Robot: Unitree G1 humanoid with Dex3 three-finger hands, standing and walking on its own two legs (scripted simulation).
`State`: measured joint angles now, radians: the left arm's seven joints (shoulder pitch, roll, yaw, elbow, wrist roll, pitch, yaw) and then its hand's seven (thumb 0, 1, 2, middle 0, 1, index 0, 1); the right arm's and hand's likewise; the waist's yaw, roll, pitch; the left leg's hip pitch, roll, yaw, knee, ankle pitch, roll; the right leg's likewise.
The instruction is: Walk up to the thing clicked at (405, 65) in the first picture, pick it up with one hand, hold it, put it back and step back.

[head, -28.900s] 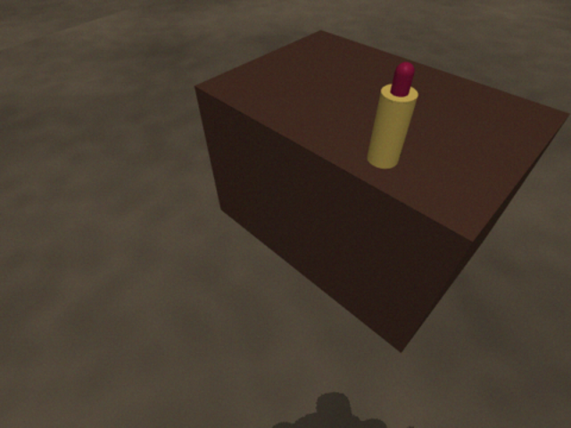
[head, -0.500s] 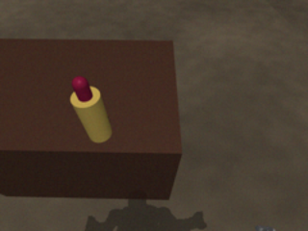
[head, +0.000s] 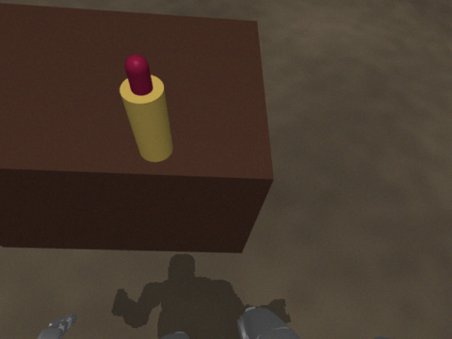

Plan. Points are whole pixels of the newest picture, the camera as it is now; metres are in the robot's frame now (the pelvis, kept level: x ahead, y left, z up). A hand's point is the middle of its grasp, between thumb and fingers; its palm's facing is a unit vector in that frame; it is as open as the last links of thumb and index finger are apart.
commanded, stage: step back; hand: left
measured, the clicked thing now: (147, 111) +0.56 +0.16 +0.02
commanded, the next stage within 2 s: none
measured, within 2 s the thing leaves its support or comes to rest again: neither
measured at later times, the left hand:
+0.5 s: hand out of the picture +0.02 +0.26 -0.14, palm faces -0.01 -0.92 -0.40, open 7.3 cm
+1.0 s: hand out of the picture -0.18 +0.22 -0.14, palm faces -0.04 -0.91 -0.40, open 7.3 cm
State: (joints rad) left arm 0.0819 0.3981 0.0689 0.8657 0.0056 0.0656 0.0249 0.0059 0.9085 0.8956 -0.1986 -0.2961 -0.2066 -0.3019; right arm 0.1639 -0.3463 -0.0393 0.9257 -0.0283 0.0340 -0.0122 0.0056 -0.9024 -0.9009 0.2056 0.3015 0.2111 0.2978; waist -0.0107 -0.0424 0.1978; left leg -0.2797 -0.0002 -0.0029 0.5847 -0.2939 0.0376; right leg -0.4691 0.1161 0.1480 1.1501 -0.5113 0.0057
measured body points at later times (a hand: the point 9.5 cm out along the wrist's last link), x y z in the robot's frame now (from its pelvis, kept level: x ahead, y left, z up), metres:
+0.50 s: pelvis -0.11 +0.00 -0.01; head -0.05 +0.00 +0.43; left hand +0.02 +0.31 -0.12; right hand -0.02 -0.32 -0.13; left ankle -0.13 +0.12 -0.73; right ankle -0.06 -0.13 -0.73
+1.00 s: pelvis -0.26 -0.04 -0.01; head -0.22 -0.06 +0.44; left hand -0.17 +0.27 -0.12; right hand -0.16 -0.36 -0.13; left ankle -0.22 +0.11 -0.67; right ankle -0.25 -0.16 -0.73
